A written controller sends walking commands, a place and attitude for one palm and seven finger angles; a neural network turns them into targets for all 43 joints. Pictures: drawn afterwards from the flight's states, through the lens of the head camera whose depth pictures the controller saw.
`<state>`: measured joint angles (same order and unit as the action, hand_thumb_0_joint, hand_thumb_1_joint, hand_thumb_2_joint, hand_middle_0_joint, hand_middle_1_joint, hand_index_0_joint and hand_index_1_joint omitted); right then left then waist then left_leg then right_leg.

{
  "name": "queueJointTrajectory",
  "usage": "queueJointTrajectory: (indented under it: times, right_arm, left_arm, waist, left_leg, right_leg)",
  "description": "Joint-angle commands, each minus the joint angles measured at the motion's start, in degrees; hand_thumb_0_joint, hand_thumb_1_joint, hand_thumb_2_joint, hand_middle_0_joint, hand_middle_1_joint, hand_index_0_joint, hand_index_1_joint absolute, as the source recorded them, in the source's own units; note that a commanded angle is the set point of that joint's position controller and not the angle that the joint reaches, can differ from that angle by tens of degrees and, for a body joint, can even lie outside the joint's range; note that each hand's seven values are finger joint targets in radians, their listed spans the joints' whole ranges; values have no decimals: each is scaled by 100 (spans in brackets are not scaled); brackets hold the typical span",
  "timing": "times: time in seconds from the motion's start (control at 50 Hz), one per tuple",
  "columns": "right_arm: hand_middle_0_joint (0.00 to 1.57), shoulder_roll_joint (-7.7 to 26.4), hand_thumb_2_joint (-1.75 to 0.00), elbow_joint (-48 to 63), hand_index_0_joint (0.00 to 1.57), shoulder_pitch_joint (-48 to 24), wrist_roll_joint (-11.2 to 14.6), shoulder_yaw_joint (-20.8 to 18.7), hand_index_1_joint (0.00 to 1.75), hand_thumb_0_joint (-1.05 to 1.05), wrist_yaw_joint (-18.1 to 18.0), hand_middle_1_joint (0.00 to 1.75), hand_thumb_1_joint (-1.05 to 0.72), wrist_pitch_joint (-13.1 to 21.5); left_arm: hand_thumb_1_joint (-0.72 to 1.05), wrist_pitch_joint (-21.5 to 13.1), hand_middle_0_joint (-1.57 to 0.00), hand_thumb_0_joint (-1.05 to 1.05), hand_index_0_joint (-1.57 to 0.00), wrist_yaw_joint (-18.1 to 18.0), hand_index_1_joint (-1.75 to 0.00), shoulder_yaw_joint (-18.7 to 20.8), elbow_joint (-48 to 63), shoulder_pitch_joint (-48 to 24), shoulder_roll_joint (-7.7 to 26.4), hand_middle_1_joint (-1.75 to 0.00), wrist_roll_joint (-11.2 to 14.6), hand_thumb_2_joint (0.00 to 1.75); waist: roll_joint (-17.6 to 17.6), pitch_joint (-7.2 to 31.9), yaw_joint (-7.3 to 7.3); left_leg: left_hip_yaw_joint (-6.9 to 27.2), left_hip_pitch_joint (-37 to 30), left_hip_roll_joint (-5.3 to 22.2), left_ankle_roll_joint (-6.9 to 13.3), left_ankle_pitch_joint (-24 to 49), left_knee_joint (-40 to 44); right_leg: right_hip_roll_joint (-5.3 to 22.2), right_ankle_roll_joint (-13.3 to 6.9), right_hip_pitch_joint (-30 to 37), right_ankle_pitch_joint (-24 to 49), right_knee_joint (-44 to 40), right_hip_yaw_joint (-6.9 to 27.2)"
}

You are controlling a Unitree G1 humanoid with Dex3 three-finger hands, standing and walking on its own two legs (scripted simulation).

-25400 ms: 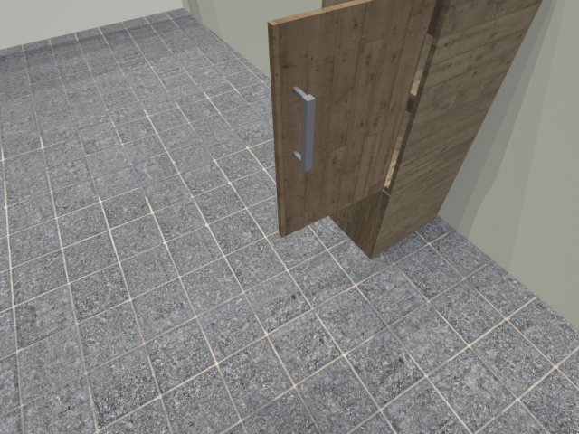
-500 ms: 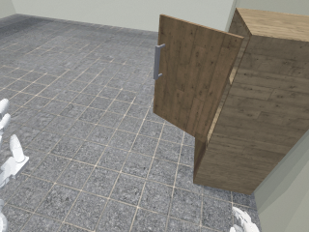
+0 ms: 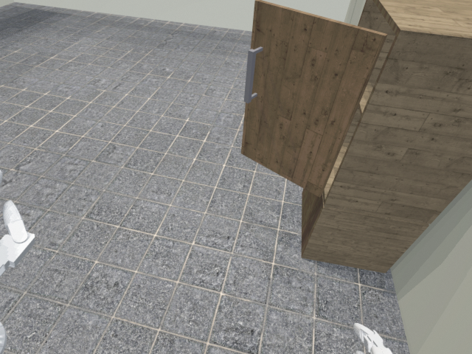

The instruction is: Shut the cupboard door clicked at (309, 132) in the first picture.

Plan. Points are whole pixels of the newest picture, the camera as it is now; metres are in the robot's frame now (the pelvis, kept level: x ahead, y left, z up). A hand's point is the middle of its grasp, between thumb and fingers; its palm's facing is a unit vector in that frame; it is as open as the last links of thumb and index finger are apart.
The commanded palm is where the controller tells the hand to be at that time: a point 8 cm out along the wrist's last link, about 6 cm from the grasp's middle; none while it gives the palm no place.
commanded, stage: stop stepping back and stand still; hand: left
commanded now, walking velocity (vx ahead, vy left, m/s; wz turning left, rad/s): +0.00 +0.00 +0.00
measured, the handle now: (253, 75) +0.94 +0.01 +0.05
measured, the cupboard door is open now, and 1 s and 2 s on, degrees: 61 61 61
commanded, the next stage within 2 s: let the arm hang, fingers relaxed in 0.32 s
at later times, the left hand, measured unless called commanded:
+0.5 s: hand (69, 256) +0.23 +0.27 +0.08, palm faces +0.28 -0.84 -0.46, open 7.4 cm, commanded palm none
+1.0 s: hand out of the picture -0.03 +0.19 -0.16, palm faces -0.01 -0.97 -0.23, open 7.3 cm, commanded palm none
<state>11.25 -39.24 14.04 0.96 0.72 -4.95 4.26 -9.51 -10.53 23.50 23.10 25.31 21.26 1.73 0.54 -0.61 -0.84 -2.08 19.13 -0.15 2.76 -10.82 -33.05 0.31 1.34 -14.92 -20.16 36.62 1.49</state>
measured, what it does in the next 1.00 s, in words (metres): steps on the spot: right foot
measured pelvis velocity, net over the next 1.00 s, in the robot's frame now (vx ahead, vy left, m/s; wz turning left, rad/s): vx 0.02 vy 0.00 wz -0.02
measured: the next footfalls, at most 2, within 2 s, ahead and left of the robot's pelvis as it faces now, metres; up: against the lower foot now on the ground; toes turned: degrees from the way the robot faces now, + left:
right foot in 0.10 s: +0.01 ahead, -0.11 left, +0.00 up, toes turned -1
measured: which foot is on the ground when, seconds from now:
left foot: down 0.00-1.00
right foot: up 0.00-0.08, down 0.10-1.00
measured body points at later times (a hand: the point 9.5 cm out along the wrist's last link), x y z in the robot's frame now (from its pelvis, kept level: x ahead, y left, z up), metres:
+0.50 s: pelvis +0.00 +0.01 +0.00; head +0.01 +0.00 +0.45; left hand +0.21 +0.32 +0.10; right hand +0.16 -0.24 -0.10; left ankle +0.08 +0.09 -0.73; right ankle -0.03 -0.11 -0.73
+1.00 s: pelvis +0.02 +0.00 +0.01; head +0.04 -0.01 +0.46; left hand -0.03 +0.24 -0.14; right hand +0.01 -0.24 -0.15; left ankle +0.08 +0.09 -0.73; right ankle -0.03 -0.11 -0.73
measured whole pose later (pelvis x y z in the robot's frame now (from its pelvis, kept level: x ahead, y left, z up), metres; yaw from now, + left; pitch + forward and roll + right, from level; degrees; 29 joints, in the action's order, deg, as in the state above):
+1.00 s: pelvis +0.02 +0.00 +0.01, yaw -1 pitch -1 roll -1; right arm 10.5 -62.9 16.3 -0.1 0.5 -1.5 -1.5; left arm 0.8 -1.6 -0.7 -65.9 20.8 11.4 -0.1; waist -1.1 -2.6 0.1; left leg -3.6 15.2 0.0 2.3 -7.3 -23.2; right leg -2.0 -1.3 -4.8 -15.7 21.4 -0.3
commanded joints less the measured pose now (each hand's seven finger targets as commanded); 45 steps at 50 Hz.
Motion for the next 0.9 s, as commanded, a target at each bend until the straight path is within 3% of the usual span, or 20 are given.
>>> queueJointTrajectory:
  times: [0.0, 0.04, 0.08, 0.1, 0.14, 0.16, 0.22, 0.3, 0.38, 0.4, 0.42, 0.44, 0.48, 0.52, 0.56, 0.62, 0.7, 0.74, 0.8, 0.88]
  right_arm:
    - [20, 689, -90, 1126, 20, -636, -59, -241, 30, 0, 24, 30, -90, 539]
    - [20, 655, -90, 1179, 20, -589, -61, -230, 30, 0, 76, 30, -90, 525]
    - [20, 642, -90, 1167, 20, -528, -116, -217, 30, 0, 102, 30, -90, 453]
    - [20, 587, -90, 1168, 20, -504, -116, -194, 30, 0, 112, 30, -90, 395]
    - [20, 649, -90, 1163, 20, -560, -64, -282, 30, 0, 102, 30, -90, 279]
    - [20, 642, -90, 1160, 20, -587, -65, -273, 30, 0, 82, 30, -90, 220]
    - [20, 671, -90, 1107, 20, -662, -45, -223, 30, 0, 34, 30, -90, 183]
    - [20, 708, -90, 1143, 20, -718, -42, -174, 30, 0, -66, 30, -90, 265]
    - [20, 699, -90, 1175, 20, -658, -44, -215, 30, 0, -66, 30, -90, 343]
    - [20, 1896, -90, 22, 20, -954, -60, -451, 30, 0, 459, 30, -90, 614]
    - [20, 1529, -90, 34, 20, -478, 9, -461, 30, 0, 481, 30, -90, 292]
    - [20, 1470, -90, 6, 20, -340, -42, -439, 30, 0, 477, 30, -90, 182]
    - [20, 1512, -90, 31, 20, -344, -98, -381, 30, 0, 474, 30, -90, 5]
    - [20, 1519, -90, -26, 20, -458, -123, -307, 30, 0, 470, 30, -90, -108]
    - [20, 1415, -90, -231, 20, -511, -171, -251, 30, 0, 467, 30, -90, -221]
    - [20, 1132, -90, -591, 20, -474, -205, -133, 30, 0, 465, 30, -90, -369]
    - [20, 901, -90, -1129, 20, -332, -194, -130, 30, 0, 415, 30, -90, -430]
    - [20, 796, -90, -1333, 20, -212, -207, -157, 30, 0, 379, 30, -90, -446]
    - [20, 771, -90, -1627, 20, -13, -166, -176, 30, 0, 340, 30, -90, -426]
    - [20, 718, -90, -1953, 20, 211, -123, -194, 30, 0, 303, 30, -90, -436]
  left_arm:
    - [90, -574, -20, 0, -20, 20, -30, 608, 2046, -199, 1214, -30, -103, 90]
    - [90, -549, -20, 0, -20, 15, -30, 674, 1988, 285, 1219, -30, -67, 90]
    - [90, -521, -20, 0, -20, -24, -30, 941, 1711, 667, 1389, -30, -8, 90]
    - [90, -518, -20, 0, -20, -24, -30, 834, 1663, 590, 1286, -30, 63, 90]
    - [90, -427, -20, 0, -20, -15, -30, 861, 1398, 740, 1269, -30, 140, 90]
    - [90, -397, -20, 0, -20, -21, -30, 863, 1325, 810, 1264, -30, 165, 90]
    - [90, -378, -20, 0, -20, -37, -30, 704, 1370, 502, 1195, -30, 162, 90]
    - [90, -376, -20, 0, -20, -33, -30, 503, 1426, 49, 1124, -30, 43, 90]
    - [90, -395, -20, 0, -20, -56, -30, 653, 1603, -32, 1338, -30, -16, 90]
    - [90, 442, -20, 0, -20, 859, -30, -1681, -3042, 73, 163, -30, -374, 90]
    - [90, 888, -20, 0, -20, 990, -30, -1642, -3177, 20, 156, -30, -273, 90]
    - [90, 929, -20, 0, -20, 1014, -30, -1770, -3272, -298, 23, -30, -261, 90]
    - [90, 923, -20, 0, -20, 1027, -30, -1836, -3792, -607, 122, -30, -291, 90]
    - [90, 942, -20, 0, -20, 1016, -30, -1950, -4421, -768, 165, -30, -261, 90]
    - [90, 964, -20, 0, -20, 989, -30, -2055, -5166, -906, 150, -30, -255, 90]
    - [90, 1017, -20, 0, -20, 952, -30, -2195, -6208, -932, 31, -30, -237, 90]
    - [90, 944, -20, 0, -20, 946, -30, -2245, -7296, -828, -121, -30, -233, 90]
    - [90, 940, -20, 0, -20, 939, -30, -2189, -7615, -680, -238, -30, -239, 90]
    - [90, 890, -20, 0, -20, 931, -30, -2249, -8056, -580, -286, -30, -223, 90]
    - [90, 871, -20, 0, -20, 901, -30, -2305, -8466, -471, -384, -30, -209, 90]
  waist:
    - [-1172, 247, 66]
    - [-1229, 369, 97]
    - [-1003, 453, 121]
    - [-741, 507, 170]
    - [129, 577, 162]
    - [176, 456, 186]
    - [-84, 393, 215]
    - [-933, 155, 152]
    - [-902, 353, 100]
    - [-485, -279, 208]
    - [-207, 401, 215]
    - [43, 628, 214]
    - [611, 630, 185]
    - [689, 646, 142]
    - [597, 625, 135]
    - [-179, 428, 128]
    - [-588, 209, 164]
    - [-1061, 261, 143]
    - [-624, 332, 148]
    - [-209, -36, 164]
  left_leg:
    - [1487, 864, 1222, 112, -3060, 2482]
    - [1024, 728, 900, -93, -2645, 2225]
    - [772, 546, 651, -228, -1930, 1744]
    - [670, 288, 560, -304, -1377, 1433]
    - [460, -278, 434, -311, -1128, 855]
    - [431, -431, 435, -295, -964, 682]
    - [585, -681, 604, -214, -653, 903]
    - [1214, -39, 963, -141, -2256, 2281]
    - [969, 126, 811, -171, -2143, 2241]
    - [858, 291, 753, -80, 413, 659]
    - [453, -465, 714, -188, 1011, 360]
    - [613, -596, 748, -145, 1090, 232]
    - [860, -525, 838, -9, 1372, 300]
    - [941, -431, 793, 46, 1444, 425]
    - [909, -484, 716, 17, 1259, 577]
    - [878, -469, 654, -51, 661, 997]
    - [761, -711, 572, -113, 169, 1170]
    - [780, -760, 584, -103, -116, 1314]
    - [715, -975, 638, -89, 314, 1244]
    - [641, -1075, 677, -70, 416, 1278]
  right_leg:
    - [-252, -78, 809, 2, -181, -302]
    - [-250, -177, 1031, -48, -921, -361]
    - [15, -348, 1055, 100, -1490, -93]
    - [215, -467, 865, 200, -1668, 113]
    - [456, -561, 66, -713, -1994, 586]
    - [584, -609, -285, -832, -2130, 752]
    - [428, -455, -399, -185, -1863, 508]
    - [-114, -215, 171, -262, -1283, -105]
    - [-101, -236, 678, 50, -1401, -148]
    - [480, -332, -77, 1342, -1040, -105]
    - [607, -394, -153, 1412, -1241, 287]
    - [570, -466, -391, 1060, -1111, 240]
    - [416, -483, -348, 866, -911, 144]
    - [434, -473, -112, 926, -900, 206]
    - [472, -473, 2, 897, -1022, 312]
    - [462, -403, 153, 519, -1260, 357]
    - [495, -462, 75, 429, -1707, 475]
    - [442, -490, 199, 436, -1782, 433]
    - [494, -489, 348, 791, -1931, 428]
    - [485, -471, 175, 754, -2097, 420]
